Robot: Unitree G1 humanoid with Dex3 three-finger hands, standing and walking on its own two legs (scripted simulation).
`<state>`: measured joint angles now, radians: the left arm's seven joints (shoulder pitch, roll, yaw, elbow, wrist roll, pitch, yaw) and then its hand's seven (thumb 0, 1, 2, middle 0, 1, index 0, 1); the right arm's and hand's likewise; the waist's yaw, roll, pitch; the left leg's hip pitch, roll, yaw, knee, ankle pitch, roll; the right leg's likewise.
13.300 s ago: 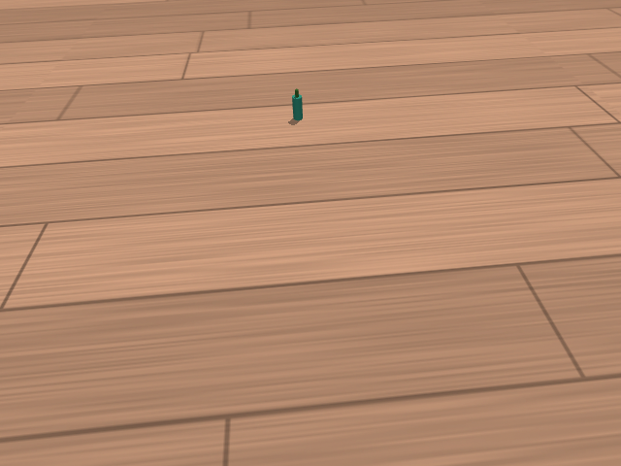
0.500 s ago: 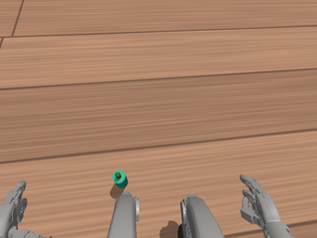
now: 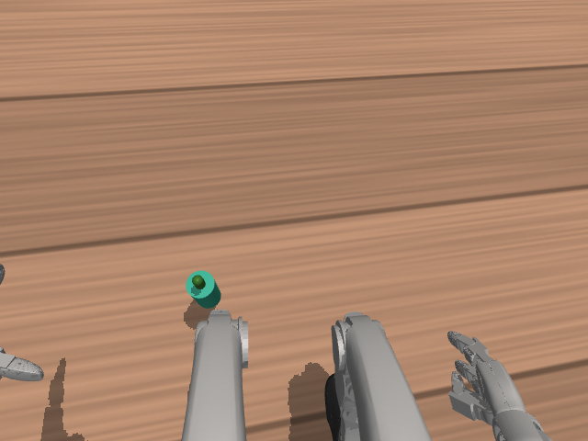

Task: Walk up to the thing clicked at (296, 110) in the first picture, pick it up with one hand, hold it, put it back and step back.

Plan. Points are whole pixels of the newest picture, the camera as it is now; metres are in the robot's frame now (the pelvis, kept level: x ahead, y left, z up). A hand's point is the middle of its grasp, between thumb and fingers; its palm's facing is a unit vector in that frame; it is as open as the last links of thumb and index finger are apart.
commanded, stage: go down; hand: left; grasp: from the side
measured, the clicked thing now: (203, 288) +0.39 +0.19 -0.40
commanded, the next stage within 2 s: approach in 1.24 s
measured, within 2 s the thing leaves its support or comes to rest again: neither
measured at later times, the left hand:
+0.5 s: hand (21, 299) +0.31 +0.38 -0.09, palm faces +0.11 -0.98 -0.16, open 17.3 cm
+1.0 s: hand (29, 292) +0.32 +0.38 -0.10, palm faces +0.11 -0.98 -0.14, open 17.4 cm
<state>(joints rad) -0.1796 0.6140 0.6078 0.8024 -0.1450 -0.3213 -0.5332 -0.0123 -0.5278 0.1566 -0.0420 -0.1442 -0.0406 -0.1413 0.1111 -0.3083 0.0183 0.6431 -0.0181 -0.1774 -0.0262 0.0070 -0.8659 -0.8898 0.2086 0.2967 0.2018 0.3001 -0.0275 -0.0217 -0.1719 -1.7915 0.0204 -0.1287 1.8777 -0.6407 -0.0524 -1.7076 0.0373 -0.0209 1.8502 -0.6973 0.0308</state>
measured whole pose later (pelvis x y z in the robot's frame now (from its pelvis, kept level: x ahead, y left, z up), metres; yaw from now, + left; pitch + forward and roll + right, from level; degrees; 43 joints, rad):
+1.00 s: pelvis -0.02 +0.00 -0.10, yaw -2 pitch +31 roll -5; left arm -0.37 0.74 0.74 0.91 -0.20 -0.36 -0.70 -0.01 -0.53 0.13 -0.03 -0.10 -0.02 -0.10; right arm 0.08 -0.34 0.06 0.68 -0.04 -0.18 -0.01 0.01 -0.89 -0.90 0.21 0.30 0.20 0.30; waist -0.04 -0.04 -0.14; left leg -2.07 0.01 -0.16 2.18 -0.66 -0.07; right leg -1.99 0.06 -0.03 2.15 -0.71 0.04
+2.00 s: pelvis -0.01 +0.01 -0.21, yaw -9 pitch +21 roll -10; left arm -0.45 0.76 0.66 1.23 -0.30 -0.89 -0.75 -0.01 -0.38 0.11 -0.06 -0.11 -0.02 -0.12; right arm -0.16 -0.36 0.31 0.66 -0.22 -0.16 0.05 0.00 -0.89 -0.89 0.21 0.30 0.20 0.30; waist -0.15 -0.21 0.14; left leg -2.24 0.00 -0.31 2.60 -0.73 -0.10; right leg -2.14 0.12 -0.11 2.49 -0.74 0.05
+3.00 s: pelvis -0.04 +0.04 -0.22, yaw -14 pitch +8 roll -18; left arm -0.45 0.74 0.41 1.36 -0.11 -1.20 -0.09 -0.01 -0.07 0.25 -0.24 -0.20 -0.22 -0.20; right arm -0.18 -0.37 0.49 0.59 -0.39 -0.07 0.18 0.00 -0.88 -0.89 0.21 0.30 0.20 0.30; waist -0.20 -0.29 0.29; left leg -2.19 -0.01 -0.43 2.70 -0.69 -0.05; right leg -2.02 0.14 -0.22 2.46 -0.66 0.07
